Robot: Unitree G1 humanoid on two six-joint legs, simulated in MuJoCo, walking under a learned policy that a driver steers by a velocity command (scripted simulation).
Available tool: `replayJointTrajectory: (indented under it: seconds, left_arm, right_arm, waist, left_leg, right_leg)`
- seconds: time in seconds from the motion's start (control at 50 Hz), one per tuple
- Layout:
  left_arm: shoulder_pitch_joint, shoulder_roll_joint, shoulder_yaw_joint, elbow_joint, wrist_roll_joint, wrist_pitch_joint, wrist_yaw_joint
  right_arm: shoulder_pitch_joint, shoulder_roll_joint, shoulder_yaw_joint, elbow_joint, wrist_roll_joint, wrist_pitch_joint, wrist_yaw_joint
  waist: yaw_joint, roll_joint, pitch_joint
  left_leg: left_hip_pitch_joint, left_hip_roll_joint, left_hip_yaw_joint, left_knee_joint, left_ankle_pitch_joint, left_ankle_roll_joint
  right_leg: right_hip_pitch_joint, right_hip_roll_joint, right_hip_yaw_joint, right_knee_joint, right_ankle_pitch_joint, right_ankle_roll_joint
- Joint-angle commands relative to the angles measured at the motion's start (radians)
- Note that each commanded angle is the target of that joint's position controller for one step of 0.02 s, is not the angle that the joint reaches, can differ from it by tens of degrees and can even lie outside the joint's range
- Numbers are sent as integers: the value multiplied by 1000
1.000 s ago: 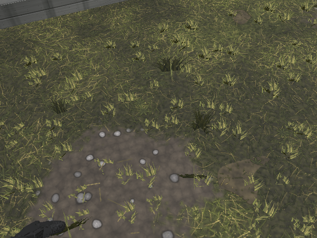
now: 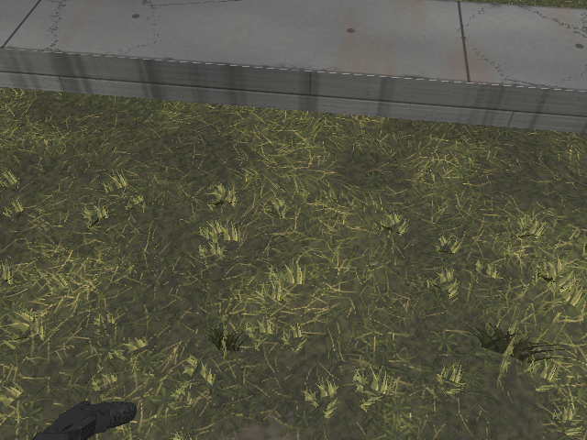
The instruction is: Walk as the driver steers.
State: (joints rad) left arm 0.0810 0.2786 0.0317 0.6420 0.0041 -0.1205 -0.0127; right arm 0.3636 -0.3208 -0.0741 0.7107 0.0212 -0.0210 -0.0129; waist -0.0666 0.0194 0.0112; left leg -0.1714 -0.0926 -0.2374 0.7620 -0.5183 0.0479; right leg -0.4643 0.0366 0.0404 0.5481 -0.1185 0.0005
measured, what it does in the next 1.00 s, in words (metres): walks ahead: left foot, then right foot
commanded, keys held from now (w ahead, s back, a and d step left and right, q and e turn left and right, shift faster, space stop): w+q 0.06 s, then w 0.32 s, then w+e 0.62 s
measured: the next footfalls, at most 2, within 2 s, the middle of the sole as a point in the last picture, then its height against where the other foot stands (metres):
left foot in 0.46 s outside the picture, level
right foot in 1.00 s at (320, 355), level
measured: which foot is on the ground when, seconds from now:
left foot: up 0.00-0.44, down 0.46-1.00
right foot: down 0.00-0.48, up 0.50-0.98, down 1.00-1.00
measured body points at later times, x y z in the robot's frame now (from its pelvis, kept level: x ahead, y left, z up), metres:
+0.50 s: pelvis +0.26 +0.05 +0.00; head +0.29 +0.06 +0.45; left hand +0.20 +0.32 -0.13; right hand +0.53 -0.14 -0.05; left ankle +0.34 +0.16 -0.72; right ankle +0.11 -0.12 -0.69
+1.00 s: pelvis +0.52 +0.03 +0.00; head +0.56 +0.02 +0.44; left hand +0.77 +0.24 -0.09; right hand +0.51 -0.26 -0.13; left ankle +0.35 +0.16 -0.71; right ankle +0.63 -0.07 -0.72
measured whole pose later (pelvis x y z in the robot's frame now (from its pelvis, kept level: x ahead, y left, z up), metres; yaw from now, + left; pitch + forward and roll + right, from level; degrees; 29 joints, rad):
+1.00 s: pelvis +0.52 +0.03 +0.00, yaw -9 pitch +1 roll +2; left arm 0.08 0.27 0.05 0.67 -0.02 -0.03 -0.06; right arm 0.34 -0.29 -0.08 0.85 0.02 -0.04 -0.02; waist -0.05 -0.02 0.05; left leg 0.08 0.06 0.28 0.48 -0.49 -0.04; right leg -0.51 -0.01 -0.06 0.60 -0.11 -0.10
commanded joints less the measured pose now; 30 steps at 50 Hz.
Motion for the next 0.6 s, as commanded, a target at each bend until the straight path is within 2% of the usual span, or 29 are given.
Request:
replayJointTrajectory:
  seconds: [0.02, 0.04, 0.06, 0.08, 0.1, 0.12, 0.14, 0.2, 0.28, 0.34, 0.4, 0.42, 0.44, 0.46, 0.48, 0.5, 0.52, 0.54, 0.56, 0.58, 0.6]
  left_arm:
    - [273, 195, 77, -9, -3, 4, 0]
    - [235, 146, 62, -13, -5, 11, 6]
    - [197, 129, 54, -15, 5, 15, 6]
    - [180, 109, 47, 0, 9, 16, 7]
    - [176, 99, 43, 11, 13, 13, 8]
    - [181, 90, 41, 24, 10, 9, 6]
    - [191, 90, 42, 39, 4, 5, 4]
    - [205, 131, 55, 73, -5, 3, 1]
    - [224, 166, 59, 110, -20, 18, 3]
    - [287, 188, 61, 150, -30, 31, 2]
    - [308, 204, 65, 179, -39, 48, 4]
    - [298, 213, 65, 183, -42, 54, 6]
    - [290, 207, 61, 185, -43, 58, 8]
    - [282, 175, 45, 171, -29, 54, 10]
    - [348, 64, 9, 131, -9, 40, 7]
    - [361, 88, 12, 145, -24, 25, 7]
    - [298, 167, 39, 131, -51, 23, 4]
    - [244, 163, 40, 116, -54, 25, 4]
    - [220, 148, 42, 115, -41, 31, 9]
    - [234, 138, 47, 123, -33, 45, 12]
    - [263, 115, 45, 136, -34, 61, 12]
  right_arm:
    - [78, -104, -2, -91, 30, -25, -2]
    - [-32, -141, -15, -105, 17, -18, 0]
    - [-76, -125, -15, -113, 4, -14, -1]
    - [-108, -108, -16, -124, -5, -15, 2]
    - [-104, -84, -12, -127, 0, -15, 8]
    - [-95, -60, -7, -123, 4, -14, 11]
    - [-94, -40, -2, -120, 4, -12, 13]
    - [-162, -11, 15, -140, -8, -16, 17]
    - [-279, 9, 33, -156, -10, -38, 38]
    - [-363, 0, 34, -180, -1, -47, 50]
    - [-380, -29, 22, -196, -1, -52, 56]
    - [-324, -50, 10, -184, -5, -55, 54]
    - [-198, -86, -12, -145, -11, -55, 48]
    - [-36, -141, -37, -107, -19, -52, 35]
    - [81, -243, -58, -96, -45, -42, 20]
    - [95, -195, -44, -94, -38, -40, 20]
    - [39, -135, -23, -85, -28, -43, 23]
    - [-20, -100, -12, -81, -20, -47, 26]
    - [-80, -66, -3, -75, -22, -53, 30]
    - [-121, -40, 3, -72, -27, -64, 34]
    - [-148, -31, 2, -65, -32, -74, 36]
  waist:
    - [125, -237, -209]
    - [146, -152, -103]
    - [130, -83, -54]
    - [119, -83, -15]
    - [101, -110, -1]
    - [94, -128, -1]
    - [90, -127, -1]
    - [92, -95, 17]
    - [128, -86, 30]
    - [154, -93, 45]
    - [129, -110, 47]
    - [83, -111, 16]
    - [12, -97, -59]
    - [-63, -73, -172]
    - [-62, 150, -335]
    - [-66, 212, -418]
    - [-58, 143, -250]
    - [-28, 121, -143]
    - [5, 88, -78]
    - [39, 109, -43]
    - [64, 113, -33]
  left_leg:
    - [-631, 68, 42, 563, -16, -32]
    - [-640, 97, 76, 576, 79, -39]
    - [-599, 129, 92, 550, 145, -44]
    - [-579, 151, 88, 497, 186, -45]
    - [-533, 169, 95, 462, 208, -42]
    - [-511, 170, 107, 431, 214, -43]
    - [-505, 167, 117, 397, 211, -46]
    - [-539, 176, 132, 227, 272, -57]
    - [-466, 177, 202, -33, 460, -56]
    - [-417, 154, 231, -140, 489, -42]
    - [-357, 131, 240, -217, 416, 0]
    - [-256, 107, 256, -254, 410, 19]
    - [-64, 80, 275, -292, 437, 44]
    - [208, 155, 205, -258, 459, 79]
    - [580, 441, -200, -281, 351, 201]
    - [569, 524, -463, -414, 247, 258]
    - [444, 486, -324, -438, 196, 216]
    - [315, 440, -182, -465, 220, 185]
    - [201, 396, -92, -505, 267, 165]
    - [114, 363, -13, -543, 332, 149]
    - [56, 348, 41, -577, 374, 145]
  right_leg:
    - [703, -451, 788, -278, -555, -232]
    - [599, -403, 589, -271, -465, -187]
    - [494, -356, 454, -277, -295, -168]
    - [427, -313, 366, -292, -180, -169]
    - [377, -282, 292, -315, -113, -163]
    - [359, -267, 251, -334, -72, -171]
    - [351, -263, 217, -348, -26, -185]
    - [366, -280, 149, -385, 92, -220]
    - [371, -248, 39, -397, 159, -199]
    - [409, -269, 25, -387, 171, -185]
    - [473, -302, 35, -330, 284, -162]
    - [471, -291, 24, -259, 417, -147]
    - [431, -251, -9, -115, 532, -124]
    - [280, -203, -37, 98, 424, -87]
    - [-94, -63, -88, 493, -52, -12]
    - [-210, -15, 62, 675, -464, -6]
    - [-291, -68, 89, 737, -413, -11]
    - [-297, -113, 58, 709, -328, -15]
    - [-268, -141, 47, 662, -256, -11]
    - [-212, -166, 55, 625, -198, -6]
    - [-158, -173, 57, 618, -157, 2]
